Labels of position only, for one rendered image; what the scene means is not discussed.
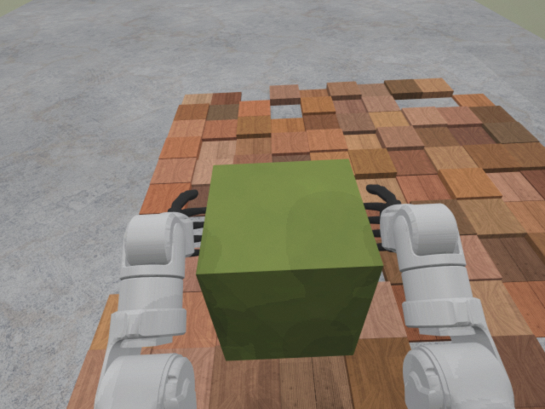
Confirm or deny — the right robot upper arm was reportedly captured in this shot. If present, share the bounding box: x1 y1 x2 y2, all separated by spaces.
403 343 515 409

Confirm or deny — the carton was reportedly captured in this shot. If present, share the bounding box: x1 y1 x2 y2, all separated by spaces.
196 158 383 361

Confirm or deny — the robot right hand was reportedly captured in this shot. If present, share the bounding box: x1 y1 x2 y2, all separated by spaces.
364 184 401 252

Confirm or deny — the left robot upper arm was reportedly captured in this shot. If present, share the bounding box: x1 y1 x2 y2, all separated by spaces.
95 353 197 409

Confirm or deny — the robot left forearm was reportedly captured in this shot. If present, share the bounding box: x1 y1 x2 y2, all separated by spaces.
94 212 194 409

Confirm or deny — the robot right forearm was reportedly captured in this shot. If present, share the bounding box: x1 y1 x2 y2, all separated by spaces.
380 204 514 404

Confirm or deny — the robot left hand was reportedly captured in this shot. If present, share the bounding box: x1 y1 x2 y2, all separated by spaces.
168 190 207 257

